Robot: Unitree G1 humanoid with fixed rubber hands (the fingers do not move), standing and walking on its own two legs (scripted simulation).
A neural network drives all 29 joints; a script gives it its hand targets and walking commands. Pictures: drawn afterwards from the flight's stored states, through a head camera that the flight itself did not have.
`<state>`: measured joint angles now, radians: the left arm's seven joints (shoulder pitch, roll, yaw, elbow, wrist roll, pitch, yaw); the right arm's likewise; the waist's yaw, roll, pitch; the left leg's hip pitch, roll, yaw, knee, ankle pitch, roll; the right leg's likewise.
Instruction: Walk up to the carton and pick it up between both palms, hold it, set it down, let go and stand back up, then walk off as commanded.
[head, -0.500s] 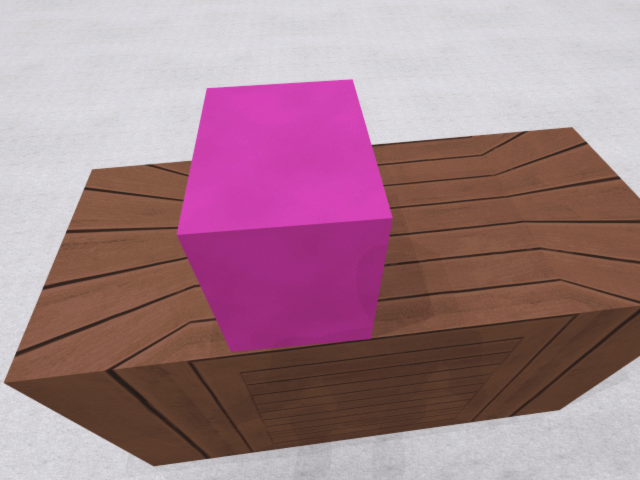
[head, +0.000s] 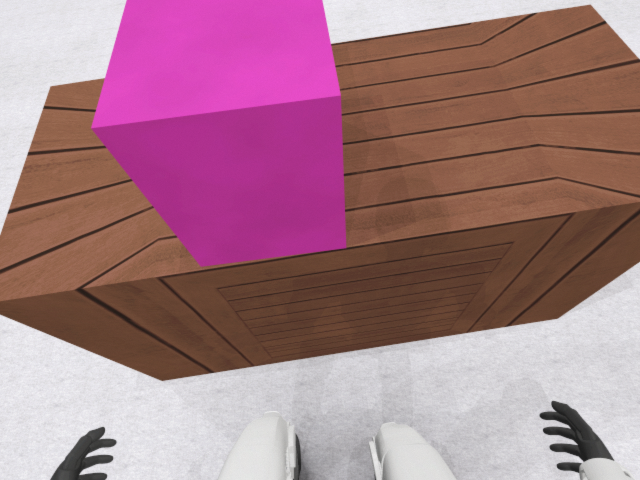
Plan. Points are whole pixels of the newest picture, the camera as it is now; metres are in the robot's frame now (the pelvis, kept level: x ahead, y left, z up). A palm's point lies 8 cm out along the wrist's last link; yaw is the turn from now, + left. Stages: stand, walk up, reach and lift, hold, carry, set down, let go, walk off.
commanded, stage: walk off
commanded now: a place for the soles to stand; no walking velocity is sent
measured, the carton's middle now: (250, 117) +0.56 +0.09 +0.08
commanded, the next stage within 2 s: stand in 1.82 s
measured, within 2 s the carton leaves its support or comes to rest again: neither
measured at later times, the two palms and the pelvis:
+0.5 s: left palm out of the picture -0.03 +0.35 -0.07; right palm out of the picture +0.02 -0.28 -0.09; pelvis -0.13 +0.04 +0.01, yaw +5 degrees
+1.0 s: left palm out of the picture -0.20 +0.40 -0.09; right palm out of the picture -0.17 -0.24 -0.07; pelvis -0.24 +0.07 +0.02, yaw -2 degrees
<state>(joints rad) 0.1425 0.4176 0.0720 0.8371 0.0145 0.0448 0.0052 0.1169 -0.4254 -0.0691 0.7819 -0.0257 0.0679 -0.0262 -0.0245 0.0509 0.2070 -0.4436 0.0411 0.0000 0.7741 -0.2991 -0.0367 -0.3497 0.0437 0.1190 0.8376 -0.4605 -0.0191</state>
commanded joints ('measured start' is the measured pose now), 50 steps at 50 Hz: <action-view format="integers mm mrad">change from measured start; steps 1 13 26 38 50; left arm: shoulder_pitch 176 95 7 141 217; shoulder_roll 243 198 239 224 172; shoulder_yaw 61 78 64 55 62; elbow -52 -147 -151 -79 18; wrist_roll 25 -6 -10 -5 11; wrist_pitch -29 -52 -20 -28 -55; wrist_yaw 15 68 38 19 -1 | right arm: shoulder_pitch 2 38 243 73 107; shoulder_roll -153 -184 -121 -185 -154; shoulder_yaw -50 -74 -72 -66 -40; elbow -89 -125 -40 -93 -16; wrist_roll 11 12 16 3 16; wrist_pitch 11 1 -14 -81 -71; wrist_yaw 1 1 36 -3 22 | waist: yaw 75 56 -33 -10 52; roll -313 -177 -257 44 -44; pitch -273 -217 -258 -173 -136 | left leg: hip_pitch -88 -140 331 356 -60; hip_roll -100 -171 -69 198 67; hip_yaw -119 -188 -58 -413 -177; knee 185 591 -273 -398 -259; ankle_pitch -229 -201 -124 -121 -289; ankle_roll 103 5 63 243 84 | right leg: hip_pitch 242 270 -67 -305 261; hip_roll -189 -315 -230 91 -100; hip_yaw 273 294 156 117 107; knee -420 -339 -280 463 -520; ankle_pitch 421 676 344 10 -105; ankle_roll -15 -189 -109 39 -61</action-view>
